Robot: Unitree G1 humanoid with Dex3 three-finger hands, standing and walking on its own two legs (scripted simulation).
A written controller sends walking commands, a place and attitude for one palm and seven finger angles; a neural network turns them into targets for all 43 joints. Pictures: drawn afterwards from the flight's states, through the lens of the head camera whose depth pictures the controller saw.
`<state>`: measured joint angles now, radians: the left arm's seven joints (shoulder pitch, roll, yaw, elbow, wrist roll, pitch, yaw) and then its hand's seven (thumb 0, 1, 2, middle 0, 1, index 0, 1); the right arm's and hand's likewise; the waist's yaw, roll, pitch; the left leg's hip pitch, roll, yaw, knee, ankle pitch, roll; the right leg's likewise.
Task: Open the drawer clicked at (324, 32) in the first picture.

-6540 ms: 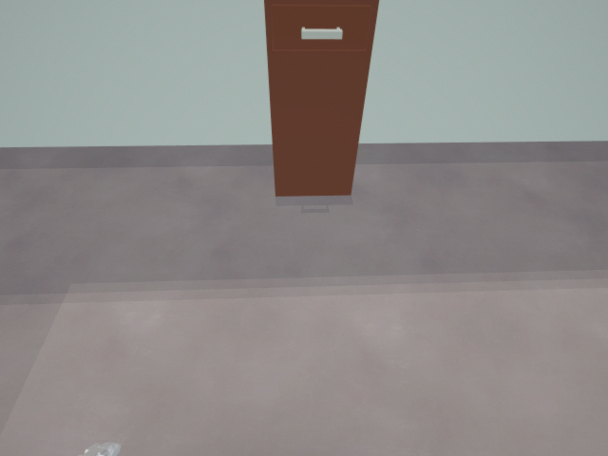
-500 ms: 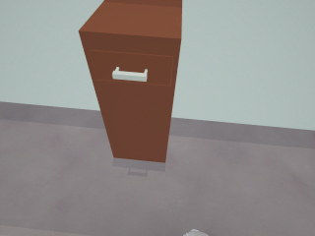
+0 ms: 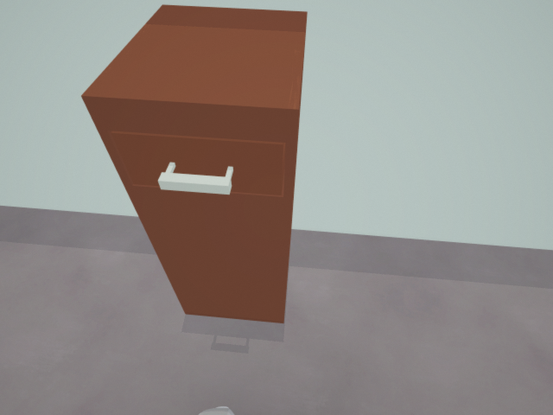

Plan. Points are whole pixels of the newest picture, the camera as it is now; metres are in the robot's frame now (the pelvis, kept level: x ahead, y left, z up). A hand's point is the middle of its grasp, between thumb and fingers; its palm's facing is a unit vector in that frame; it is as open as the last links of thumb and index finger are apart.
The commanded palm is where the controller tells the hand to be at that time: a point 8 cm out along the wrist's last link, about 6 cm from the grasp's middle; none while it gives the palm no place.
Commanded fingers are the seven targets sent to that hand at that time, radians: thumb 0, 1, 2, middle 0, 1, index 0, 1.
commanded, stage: come to a stop and stand still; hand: left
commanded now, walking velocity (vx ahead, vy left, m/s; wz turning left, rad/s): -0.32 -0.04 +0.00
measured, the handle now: (198, 176) +0.53 +0.20 +0.01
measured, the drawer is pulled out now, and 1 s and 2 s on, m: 0.00 0.00 0.00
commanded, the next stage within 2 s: look again from close up in 1.80 s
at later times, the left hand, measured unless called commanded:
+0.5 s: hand out of the picture +0.03 +0.16 -0.16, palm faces +0.02 -0.96 -0.29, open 7.3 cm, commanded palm none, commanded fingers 0.00 0.90 0.90 -0.20 -0.30 -0.20 -0.30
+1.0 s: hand out of the picture -0.02 +0.19 -0.18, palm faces +0.06 -0.97 -0.21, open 7.3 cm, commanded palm none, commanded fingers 0.00 0.90 0.90 -0.20 -0.30 -0.20 -0.30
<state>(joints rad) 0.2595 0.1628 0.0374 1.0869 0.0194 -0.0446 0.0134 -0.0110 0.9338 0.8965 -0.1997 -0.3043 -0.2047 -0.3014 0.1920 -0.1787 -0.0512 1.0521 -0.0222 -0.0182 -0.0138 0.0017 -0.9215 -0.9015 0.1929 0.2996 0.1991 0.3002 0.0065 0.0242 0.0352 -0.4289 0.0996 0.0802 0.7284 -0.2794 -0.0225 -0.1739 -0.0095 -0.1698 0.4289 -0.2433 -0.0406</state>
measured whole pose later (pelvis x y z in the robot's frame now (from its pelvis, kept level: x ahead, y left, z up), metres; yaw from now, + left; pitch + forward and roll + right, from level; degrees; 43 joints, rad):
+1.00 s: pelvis -0.02 +0.00 +0.00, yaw -1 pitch +0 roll +1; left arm 0.27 0.19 0.03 1.11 0.01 0.04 0.02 0.00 0.91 0.90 -0.20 -0.30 -0.20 -0.30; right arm 0.21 -0.16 -0.02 1.07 -0.02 0.02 -0.03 0.00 -0.92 -0.90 0.20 0.30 0.20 0.30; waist 0.04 -0.02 0.02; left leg -0.17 0.02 0.05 0.46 -0.29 -0.01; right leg -0.24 -0.08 -0.06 0.50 -0.25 0.03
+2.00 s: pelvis -0.01 +0.00 +0.00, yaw -1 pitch +0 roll -1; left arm 0.29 0.13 -0.01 1.14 0.01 -0.03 0.04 0.00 0.91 0.90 -0.20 -0.30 -0.20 -0.30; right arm 0.29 -0.15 -0.01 1.08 -0.01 -0.02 -0.03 0.00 -0.91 -0.90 0.20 0.30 0.20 0.30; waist 0.00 0.01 0.03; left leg -0.17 0.05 0.05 0.51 -0.33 -0.02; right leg -0.22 -0.05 -0.06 0.49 -0.26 0.03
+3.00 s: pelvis -0.05 -0.03 -0.05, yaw -2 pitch +10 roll +3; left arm 0.45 0.35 -0.07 -0.03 1.12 -0.10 0.46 0.00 0.50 0.73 -0.24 -0.55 -0.25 -0.55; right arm 0.03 -0.26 -0.07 0.47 -0.09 0.03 0.03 0.00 -0.90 -0.90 0.19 0.30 0.20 0.30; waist 0.12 -0.04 -0.10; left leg -0.60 0.06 0.07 0.87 -0.44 -0.04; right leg -0.70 -0.06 -0.01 0.93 -0.40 -0.01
